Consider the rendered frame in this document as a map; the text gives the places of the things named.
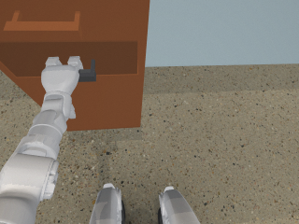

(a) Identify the left robot hand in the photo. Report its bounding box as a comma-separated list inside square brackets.
[41, 56, 83, 119]

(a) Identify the handle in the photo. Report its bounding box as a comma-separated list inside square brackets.
[78, 59, 96, 82]
[3, 21, 82, 41]

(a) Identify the robot left thigh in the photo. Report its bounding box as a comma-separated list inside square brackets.
[89, 187, 122, 224]

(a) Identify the robot left upper arm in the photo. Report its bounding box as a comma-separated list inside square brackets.
[0, 153, 59, 224]

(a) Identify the robot thigh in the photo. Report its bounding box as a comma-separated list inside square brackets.
[159, 189, 200, 224]
[89, 187, 122, 224]

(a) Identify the drawer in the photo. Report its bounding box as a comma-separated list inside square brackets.
[0, 40, 138, 77]

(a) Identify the robot left forearm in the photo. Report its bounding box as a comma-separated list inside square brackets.
[0, 91, 72, 188]

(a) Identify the robot right thigh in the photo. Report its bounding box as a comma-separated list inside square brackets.
[159, 189, 200, 224]

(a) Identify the cabinet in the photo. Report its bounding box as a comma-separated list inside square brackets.
[0, 0, 150, 132]

